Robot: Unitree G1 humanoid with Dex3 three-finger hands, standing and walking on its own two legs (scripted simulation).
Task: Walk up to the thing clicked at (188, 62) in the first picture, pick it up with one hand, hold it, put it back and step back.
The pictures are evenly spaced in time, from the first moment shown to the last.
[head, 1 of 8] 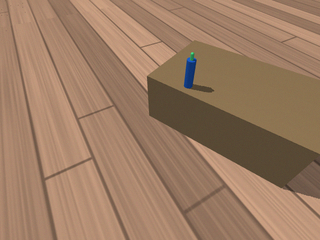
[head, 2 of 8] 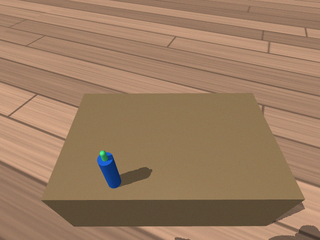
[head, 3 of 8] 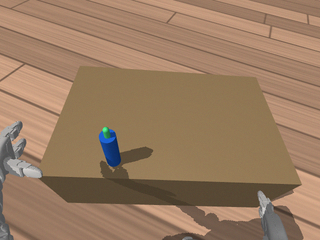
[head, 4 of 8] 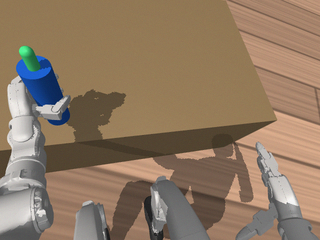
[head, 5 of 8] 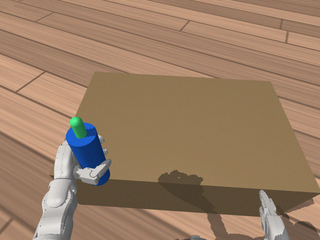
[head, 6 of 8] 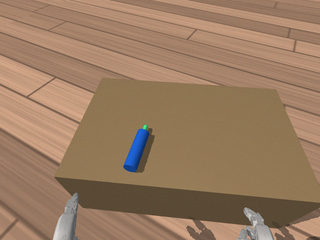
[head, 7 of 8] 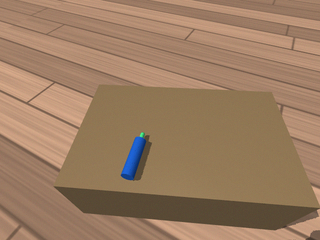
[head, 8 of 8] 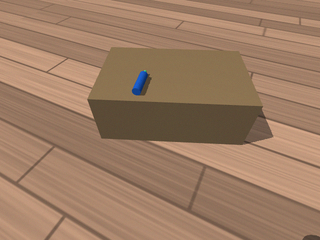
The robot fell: no
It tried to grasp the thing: yes
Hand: left
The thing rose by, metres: 0.26
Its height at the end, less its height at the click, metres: -0.09
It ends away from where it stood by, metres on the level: 0.10
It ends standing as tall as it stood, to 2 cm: no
